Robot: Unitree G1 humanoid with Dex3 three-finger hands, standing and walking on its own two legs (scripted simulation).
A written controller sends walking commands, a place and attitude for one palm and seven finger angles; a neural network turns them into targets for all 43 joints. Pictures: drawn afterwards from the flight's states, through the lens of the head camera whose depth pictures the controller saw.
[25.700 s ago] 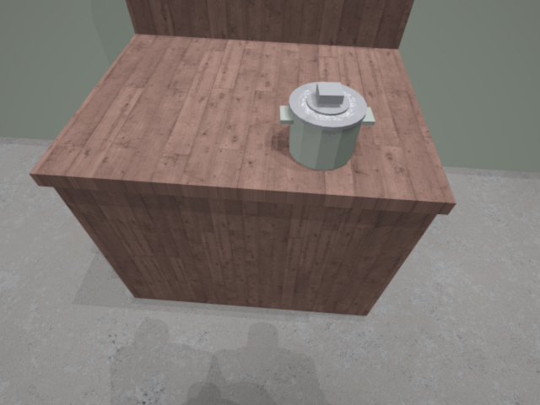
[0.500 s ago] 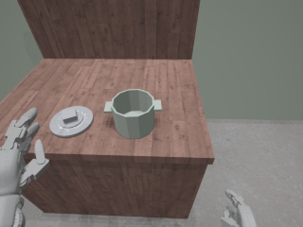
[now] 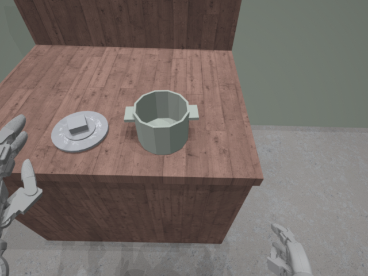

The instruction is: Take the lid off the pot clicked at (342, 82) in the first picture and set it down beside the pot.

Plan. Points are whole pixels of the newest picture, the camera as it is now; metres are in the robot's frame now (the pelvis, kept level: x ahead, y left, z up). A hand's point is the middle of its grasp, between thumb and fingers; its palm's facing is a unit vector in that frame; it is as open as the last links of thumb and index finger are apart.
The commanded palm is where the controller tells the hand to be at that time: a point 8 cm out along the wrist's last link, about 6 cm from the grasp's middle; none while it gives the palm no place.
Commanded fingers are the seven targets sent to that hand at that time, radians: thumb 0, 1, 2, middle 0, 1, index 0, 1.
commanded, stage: step back with the hand held close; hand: left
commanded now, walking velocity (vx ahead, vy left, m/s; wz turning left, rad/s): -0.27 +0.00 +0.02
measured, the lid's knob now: (77, 124) +0.49 +0.37 -0.01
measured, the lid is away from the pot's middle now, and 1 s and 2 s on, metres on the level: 0.25 0.25 0.25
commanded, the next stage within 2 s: stop stepping back and stand still in 1.18 s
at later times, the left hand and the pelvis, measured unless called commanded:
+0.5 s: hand (5, 237) +0.13 +0.26 +0.15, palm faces +0.31 -0.85 -0.42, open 7.4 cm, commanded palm +0.07 +0.31 +0.18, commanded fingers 0.00 0.90 0.90 -0.20 -0.30 -0.20 -0.30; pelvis -0.05 +0.03 -0.02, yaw +2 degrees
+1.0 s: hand out of the picture +0.06 +0.28 +0.16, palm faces +0.22 -0.87 -0.45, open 7.4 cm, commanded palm +0.00 +0.34 +0.18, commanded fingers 0.00 0.90 0.90 -0.20 -0.30 -0.20 -0.30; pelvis -0.14 +0.06 -0.01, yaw -2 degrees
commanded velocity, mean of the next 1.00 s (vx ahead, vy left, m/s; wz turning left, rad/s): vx -0.33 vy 0.00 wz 0.05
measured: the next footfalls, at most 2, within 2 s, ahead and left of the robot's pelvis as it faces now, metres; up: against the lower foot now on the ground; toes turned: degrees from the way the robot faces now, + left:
right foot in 0.94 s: -0.16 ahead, -0.08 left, +0.00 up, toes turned -4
left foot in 1.16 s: -0.10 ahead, +0.15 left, +0.00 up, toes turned -1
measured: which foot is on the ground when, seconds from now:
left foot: down 0.00-1.00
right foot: down 0.00-0.56, up 0.58-0.92, down 0.94-1.00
